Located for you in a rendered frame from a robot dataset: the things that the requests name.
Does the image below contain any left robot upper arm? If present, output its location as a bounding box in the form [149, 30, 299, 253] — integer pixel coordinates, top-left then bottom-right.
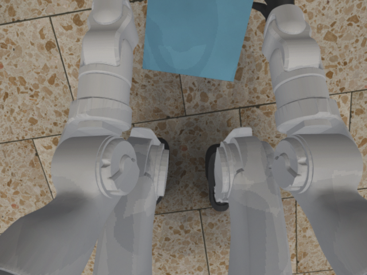
[0, 135, 139, 275]

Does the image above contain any right robot foot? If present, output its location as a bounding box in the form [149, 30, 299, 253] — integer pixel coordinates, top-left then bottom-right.
[205, 144, 229, 211]

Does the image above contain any carton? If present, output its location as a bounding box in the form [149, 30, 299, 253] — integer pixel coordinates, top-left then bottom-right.
[142, 0, 253, 81]

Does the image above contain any robot right hand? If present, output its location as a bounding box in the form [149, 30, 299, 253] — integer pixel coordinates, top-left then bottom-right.
[252, 0, 294, 21]

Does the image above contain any right robot upper arm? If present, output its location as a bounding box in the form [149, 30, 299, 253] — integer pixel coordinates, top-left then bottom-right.
[271, 133, 367, 275]

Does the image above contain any right robot forearm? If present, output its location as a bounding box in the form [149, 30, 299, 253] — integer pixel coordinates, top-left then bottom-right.
[261, 4, 363, 172]

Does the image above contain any right robot shin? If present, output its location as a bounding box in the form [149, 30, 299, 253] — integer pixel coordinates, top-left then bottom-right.
[214, 127, 275, 203]

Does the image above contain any left robot forearm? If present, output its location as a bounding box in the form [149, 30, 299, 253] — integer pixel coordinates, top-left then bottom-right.
[50, 0, 139, 170]

